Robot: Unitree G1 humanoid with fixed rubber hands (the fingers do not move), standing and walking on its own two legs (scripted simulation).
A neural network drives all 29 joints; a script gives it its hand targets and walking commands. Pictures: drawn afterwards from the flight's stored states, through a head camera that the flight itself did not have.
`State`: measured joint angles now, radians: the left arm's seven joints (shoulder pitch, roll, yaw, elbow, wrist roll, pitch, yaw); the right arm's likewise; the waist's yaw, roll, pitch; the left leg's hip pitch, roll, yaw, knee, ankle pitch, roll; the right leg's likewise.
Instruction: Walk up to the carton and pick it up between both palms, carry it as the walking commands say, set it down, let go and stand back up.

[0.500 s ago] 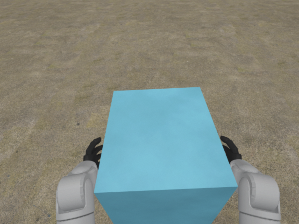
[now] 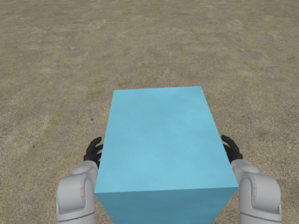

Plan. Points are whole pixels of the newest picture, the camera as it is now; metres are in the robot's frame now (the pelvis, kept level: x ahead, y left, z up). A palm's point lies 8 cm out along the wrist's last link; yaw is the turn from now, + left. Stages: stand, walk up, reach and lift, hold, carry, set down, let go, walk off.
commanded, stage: carry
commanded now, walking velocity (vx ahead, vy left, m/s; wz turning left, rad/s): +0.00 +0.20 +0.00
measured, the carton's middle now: (160, 159) +0.31 +0.01 +0.00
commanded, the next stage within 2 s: none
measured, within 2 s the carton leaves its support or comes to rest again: neither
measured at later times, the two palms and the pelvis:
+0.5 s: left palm (50, 171) +0.24 +0.27 +0.07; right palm (196, 175) +0.23 -0.07 +0.07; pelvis -0.02 +0.10 +0.00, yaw -1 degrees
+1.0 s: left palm (25, 188) +0.19 +0.30 +0.10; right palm (191, 200) +0.17 -0.05 +0.09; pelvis -0.07 +0.13 +0.00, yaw -4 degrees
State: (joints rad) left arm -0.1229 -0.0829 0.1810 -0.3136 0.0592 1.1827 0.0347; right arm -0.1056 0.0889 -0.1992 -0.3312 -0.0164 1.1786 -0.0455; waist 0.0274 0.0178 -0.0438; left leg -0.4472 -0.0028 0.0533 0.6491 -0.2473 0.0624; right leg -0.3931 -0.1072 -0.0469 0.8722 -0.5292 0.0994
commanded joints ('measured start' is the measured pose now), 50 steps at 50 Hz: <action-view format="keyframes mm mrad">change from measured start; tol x16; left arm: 1 -629 -831 -835 -256 -446 -27 -220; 32 -593 -817 -833 -268 -426 -25 -220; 50 -574 -736 -730 7 -342 -19 -240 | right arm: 1 -552 834 752 -187 348 -20 226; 50 -544 764 700 46 256 -12 232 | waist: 1 -28 192 -356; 7 -8 132 -380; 10 -8 -331 -319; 19 -37 -302 -248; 23 -16 258 -346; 38 -30 -135 -312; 50 -24 -21 -156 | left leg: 1 270 196 -250 -296 265 93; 8 87 133 -163 -210 340 5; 10 -193 4 -27 65 -86 -84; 13 -252 68 -95 402 -136 -75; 18 -57 22 25 11 -163 -55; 20 144 31 -7 -226 46 -35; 22 360 281 -282 -174 785 19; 23 361 322 -379 -201 865 60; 32 252 220 -286 -302 299 38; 50 51 102 -162 -366 -50 -43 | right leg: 1 -86 95 -80 138 -79 -62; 7 196 83 -93 -378 149 -87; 9 484 -151 184 -549 182 -155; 11 358 -472 431 -554 605 -313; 16 328 -250 102 -383 927 -199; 19 232 -211 53 -291 764 -147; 23 -43 38 -52 6 -144 0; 30 6 97 -62 -123 -43 -52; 36 348 -40 68 -411 222 -100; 50 121 1 41 -440 2 -124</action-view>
